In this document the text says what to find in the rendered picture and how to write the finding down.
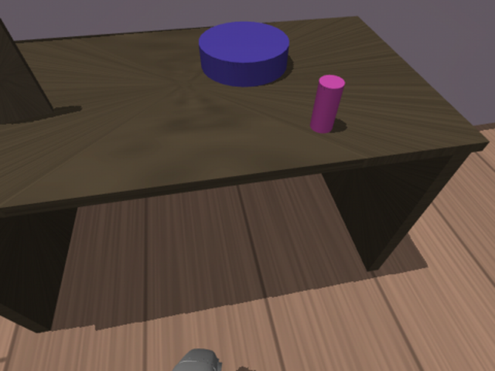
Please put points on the desk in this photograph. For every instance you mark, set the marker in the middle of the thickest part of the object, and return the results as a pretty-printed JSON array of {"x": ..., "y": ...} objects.
[{"x": 134, "y": 116}]

